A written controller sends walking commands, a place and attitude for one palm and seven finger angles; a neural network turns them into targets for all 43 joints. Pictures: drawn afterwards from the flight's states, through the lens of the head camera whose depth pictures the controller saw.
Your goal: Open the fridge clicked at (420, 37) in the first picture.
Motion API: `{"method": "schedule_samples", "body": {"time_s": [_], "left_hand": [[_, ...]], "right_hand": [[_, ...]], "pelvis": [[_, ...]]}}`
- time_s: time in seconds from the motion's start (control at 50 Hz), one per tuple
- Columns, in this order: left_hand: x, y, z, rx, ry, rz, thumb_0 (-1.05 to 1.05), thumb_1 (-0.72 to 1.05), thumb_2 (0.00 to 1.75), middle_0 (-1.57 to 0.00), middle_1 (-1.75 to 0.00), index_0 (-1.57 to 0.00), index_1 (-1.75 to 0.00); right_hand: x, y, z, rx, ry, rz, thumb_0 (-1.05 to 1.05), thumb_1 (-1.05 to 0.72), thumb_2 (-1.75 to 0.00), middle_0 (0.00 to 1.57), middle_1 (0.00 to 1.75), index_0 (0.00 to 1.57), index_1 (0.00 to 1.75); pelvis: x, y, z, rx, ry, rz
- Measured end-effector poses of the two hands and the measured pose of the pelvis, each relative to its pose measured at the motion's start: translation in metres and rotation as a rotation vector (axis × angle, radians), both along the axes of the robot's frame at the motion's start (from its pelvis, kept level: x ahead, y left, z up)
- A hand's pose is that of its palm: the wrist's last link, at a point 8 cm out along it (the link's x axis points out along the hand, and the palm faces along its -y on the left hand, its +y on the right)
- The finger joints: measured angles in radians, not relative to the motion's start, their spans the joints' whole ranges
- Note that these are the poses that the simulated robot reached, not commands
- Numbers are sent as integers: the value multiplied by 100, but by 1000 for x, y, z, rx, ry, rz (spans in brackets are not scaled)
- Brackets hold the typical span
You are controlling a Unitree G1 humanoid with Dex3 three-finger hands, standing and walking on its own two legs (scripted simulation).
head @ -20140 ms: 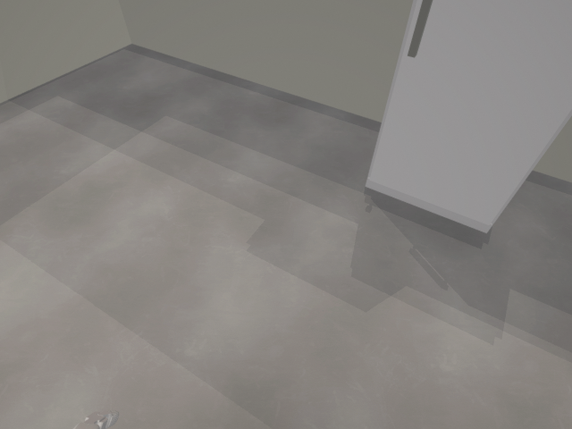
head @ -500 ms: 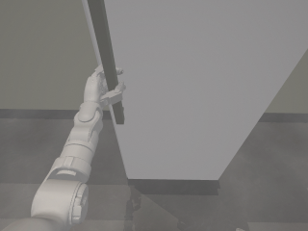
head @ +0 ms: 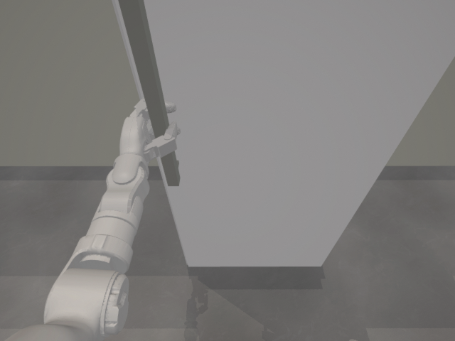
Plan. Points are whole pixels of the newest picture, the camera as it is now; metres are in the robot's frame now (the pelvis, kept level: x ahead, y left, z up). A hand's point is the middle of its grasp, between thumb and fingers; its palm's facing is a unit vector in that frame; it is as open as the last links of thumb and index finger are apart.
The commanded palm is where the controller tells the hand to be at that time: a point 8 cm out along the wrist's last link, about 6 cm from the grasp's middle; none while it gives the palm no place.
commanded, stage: grip the handle and tug to test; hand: left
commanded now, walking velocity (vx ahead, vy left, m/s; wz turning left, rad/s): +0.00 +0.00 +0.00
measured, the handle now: (156, 90) +0.49 +0.13 +0.20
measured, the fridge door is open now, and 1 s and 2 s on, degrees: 0 11 36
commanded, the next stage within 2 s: pull the door a little, standing still in 0.22 s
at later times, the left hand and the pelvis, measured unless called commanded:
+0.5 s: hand (169, 139) +0.43 +0.11 +0.14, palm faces +0.00 -1.00 +0.01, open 6.0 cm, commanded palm +0.39 +0.16 +0.14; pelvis +0.04 -0.01 +0.01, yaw +0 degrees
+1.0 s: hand (170, 180) +0.34 +0.09 +0.14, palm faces -0.09 -0.99 -0.11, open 6.6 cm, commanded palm +0.31 +0.15 +0.14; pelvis +0.08 -0.01 +0.01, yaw -4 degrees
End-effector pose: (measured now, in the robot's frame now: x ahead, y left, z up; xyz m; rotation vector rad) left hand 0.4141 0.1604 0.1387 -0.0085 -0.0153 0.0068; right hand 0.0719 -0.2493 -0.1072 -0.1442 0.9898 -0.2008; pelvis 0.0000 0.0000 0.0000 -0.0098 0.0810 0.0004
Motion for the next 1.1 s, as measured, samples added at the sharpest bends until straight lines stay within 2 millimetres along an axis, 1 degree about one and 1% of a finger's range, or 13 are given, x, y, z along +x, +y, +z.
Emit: {"method": "schedule_samples", "body": {"time_s": [0.08, 0.16, 0.24, 0.36, 0.5, 0.62, 0.7, 0.76, 0.8, 0.92, 0.94, 1.02, 1.1], "left_hand": [[0, 0, 0, -1, -3, -6, 0, 68, 80, -34, -140, -34, -139], [-1, 0, 0, -5, -5, -10, 0, 69, 79, -33, -140, -34, -139], [-2, 0, 0, -6, -5, -7, 1, 70, 78, -31, -140, -32, -139], [-3, -1, 0, -6, -2, -8, 1, 71, 77, -30, -140, -31, -139], [-2, 1, 2, 1, 21, -10, 1, 68, 78, -33, -140, -35, -138], [-4, 0, 2, -5, 33, -7, 1, 70, 77, -30, -139, -33, -139], [-10, -1, 2, -4, 26, -17, 1, 71, 75, -28, -140, -30, -138], [-19, -1, 2, -4, 21, -28, 1, 71, 74, -27, -139, -29, -137], [-29, -2, 2, -4, 17, -36, 1, 71, 74, -26, -138, -28, -136], [-73, -8, 2, -3, 5, -73, 1, 68, 72, -28, -136, -27, -135], [-79, -9, 3, 31, -6, -82, 1, 67, 72, -29, -136, -28, -135], [-97, -12, 6, 131, -39, -95, -2, 59, 73, -35, -137, -32, -136], [-112, -17, 8, 169, -21, -68, -3, 57, 73, -39, -138, -35, -138]], "right_hand": [[5, -2, 2, 1, -9, -9, 1, -91, -90, 20, 30, 20, 30], [14, -4, 6, 1, -23, -15, 1, -91, -90, 20, 30, 20, 30], [29, -6, 9, 4, -48, -15, 1, -91, -90, 20, 30, 20, 30], [56, -5, 13, 6, -72, 3, 1, -91, -90, 20, 30, 20, 30], [85, -3, 17, -4, -77, 45, 1, -91, -90, 20, 30, 20, 30], [101, 1, 24, 14, -125, 42, 1, -91, -90, 20, 30, 20, 30], [109, 3, 28, 23, -144, 37, 1, -91, -90, 20, 30, 20, 30], [115, 3, 32, 29, -151, 32, 1, -91, -90, 20, 30, 20, 30], [120, 3, 35, 33, -158, 29, 1, -91, -90, 20, 30, 20, 30], [148, 4, 42, 45, -217, 31, 1, -91, -90, 20, 30, 20, 30], [154, 5, 42, 37, -222, 40, 1, -91, -90, 20, 30, 20, 30], [171, 7, 44, 0, -202, 78, 1, -91, -90, 20, 30, 20, 30], [177, 10, 51, 12, -240, 88, 1, -91, -90, 20, 30, 20, 30]], "pelvis": [[5, -1, 1, 2, -3, -8], [12, -2, 2, 6, -4, -17], [19, -3, 3, 9, -5, -24], [32, -4, 4, 14, -4, -22], [38, -7, 6, 13, -5, -5], [46, -8, 8, 18, -10, -16], [53, -8, 9, 19, -16, -28], [60, -8, 12, 18, -21, -41], [66, -8, 13, 17, -23, -52], [83, -9, 11, 13, -20, -84], [84, -9, 11, 14, -22, -81], [81, -9, 14, 15, -32, -65], [74, -10, 19, 14, -56, -63]]}}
